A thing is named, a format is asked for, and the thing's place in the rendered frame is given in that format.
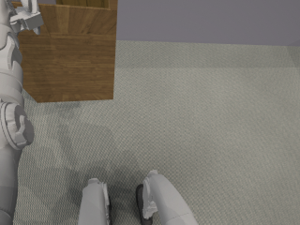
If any left robot forearm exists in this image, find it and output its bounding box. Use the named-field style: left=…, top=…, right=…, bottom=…
left=0, top=24, right=24, bottom=109

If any cabinet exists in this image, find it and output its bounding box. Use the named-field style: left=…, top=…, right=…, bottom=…
left=11, top=0, right=118, bottom=103

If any robot right thigh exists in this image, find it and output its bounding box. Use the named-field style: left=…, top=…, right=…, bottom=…
left=142, top=173, right=199, bottom=225

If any left robot hand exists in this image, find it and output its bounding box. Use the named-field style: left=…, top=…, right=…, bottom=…
left=0, top=0, right=44, bottom=36

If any left robot upper arm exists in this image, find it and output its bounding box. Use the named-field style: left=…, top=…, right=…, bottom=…
left=0, top=101, right=35, bottom=225

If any right robot shin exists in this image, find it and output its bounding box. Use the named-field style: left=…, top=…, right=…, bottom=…
left=142, top=170, right=158, bottom=218

